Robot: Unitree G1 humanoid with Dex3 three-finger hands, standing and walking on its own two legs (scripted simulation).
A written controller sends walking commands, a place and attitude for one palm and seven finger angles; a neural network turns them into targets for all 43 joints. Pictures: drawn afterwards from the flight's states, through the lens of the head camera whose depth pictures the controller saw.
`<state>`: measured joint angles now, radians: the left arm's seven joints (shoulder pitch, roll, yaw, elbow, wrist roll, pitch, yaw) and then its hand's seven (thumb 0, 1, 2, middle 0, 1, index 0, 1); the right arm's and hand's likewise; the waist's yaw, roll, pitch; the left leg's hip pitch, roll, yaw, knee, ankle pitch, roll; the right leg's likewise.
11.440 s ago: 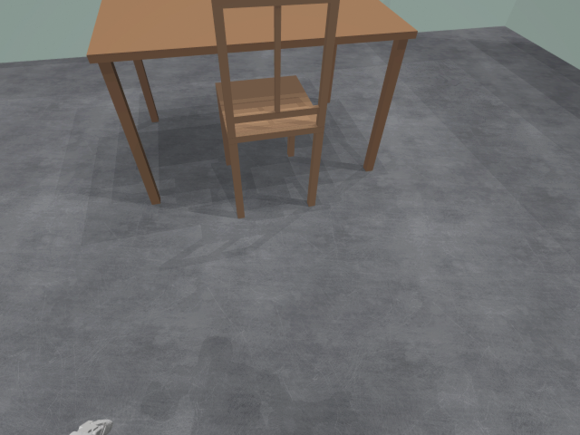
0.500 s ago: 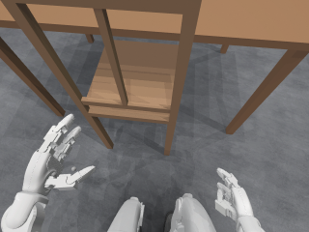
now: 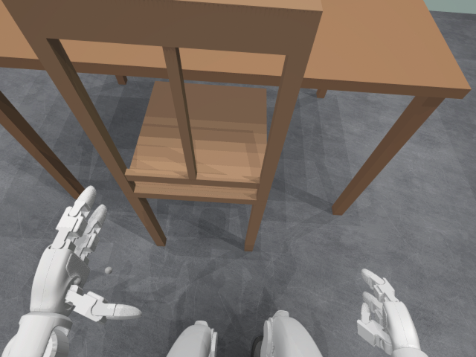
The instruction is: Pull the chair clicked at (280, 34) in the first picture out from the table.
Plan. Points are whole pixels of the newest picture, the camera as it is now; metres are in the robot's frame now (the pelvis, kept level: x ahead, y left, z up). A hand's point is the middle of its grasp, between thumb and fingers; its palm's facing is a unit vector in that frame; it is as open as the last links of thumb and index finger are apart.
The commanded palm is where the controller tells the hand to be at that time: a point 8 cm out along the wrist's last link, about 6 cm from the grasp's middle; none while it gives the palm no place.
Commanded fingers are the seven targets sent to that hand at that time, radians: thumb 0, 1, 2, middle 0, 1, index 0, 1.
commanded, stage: raise the hand toward the chair's back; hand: left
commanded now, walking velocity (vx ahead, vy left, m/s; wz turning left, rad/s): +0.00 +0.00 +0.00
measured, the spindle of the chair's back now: (184, 127) +0.51 +0.13 +0.04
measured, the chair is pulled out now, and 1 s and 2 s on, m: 0.00 0.00 0.00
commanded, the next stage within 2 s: aim the fingers beside a spindle in 0.86 s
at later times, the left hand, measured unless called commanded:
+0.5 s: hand (82, 255) +0.25 +0.23 +0.05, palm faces -0.01 -1.00 -0.06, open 16.9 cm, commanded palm +0.23 +0.28 +0.06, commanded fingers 0.00 -0.50 0.30 -0.06 -0.08 -0.06 -0.08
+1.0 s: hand (94, 264) +0.24 +0.21 +0.05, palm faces +0.00 -1.00 -0.08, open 16.9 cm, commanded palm +0.22 +0.26 +0.06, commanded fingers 0.00 -0.50 0.30 -0.06 -0.08 -0.06 -0.08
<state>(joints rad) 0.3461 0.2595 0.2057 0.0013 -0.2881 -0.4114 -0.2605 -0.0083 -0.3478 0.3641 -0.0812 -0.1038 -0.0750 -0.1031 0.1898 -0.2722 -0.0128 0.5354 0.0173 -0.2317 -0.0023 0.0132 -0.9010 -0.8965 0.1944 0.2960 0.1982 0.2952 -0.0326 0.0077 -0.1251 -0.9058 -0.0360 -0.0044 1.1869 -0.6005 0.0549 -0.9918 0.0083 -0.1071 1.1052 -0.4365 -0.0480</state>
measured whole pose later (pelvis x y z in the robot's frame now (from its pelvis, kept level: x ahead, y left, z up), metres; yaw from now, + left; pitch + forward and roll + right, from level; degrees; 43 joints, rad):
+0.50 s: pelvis +0.01 +0.02 +0.01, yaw +0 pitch +18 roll -4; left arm 0.30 0.29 0.23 0.01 -0.29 -0.36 -0.29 -0.02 -0.50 0.30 -0.06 -0.08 -0.06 -0.08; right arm 0.22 -0.26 0.02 0.55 0.01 -0.21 0.01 0.01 -0.90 -0.90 0.20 0.30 0.20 0.30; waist -0.02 0.03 -0.13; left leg -0.86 -0.05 -0.01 1.14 -0.59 0.08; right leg -0.93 0.00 -0.11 1.03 -0.42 -0.02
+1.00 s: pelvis +0.00 +0.00 +0.01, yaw +1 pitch +17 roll -3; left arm 0.29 0.28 0.22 0.06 -0.29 -0.40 -0.28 -0.02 -0.50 0.30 -0.07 -0.08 -0.06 -0.08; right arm 0.20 -0.26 0.02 0.56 0.02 -0.23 0.01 0.01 -0.90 -0.90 0.20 0.30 0.20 0.30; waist -0.02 0.03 -0.13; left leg -0.86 -0.04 -0.02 1.13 -0.57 0.06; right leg -0.93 0.01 -0.12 1.03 -0.40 -0.04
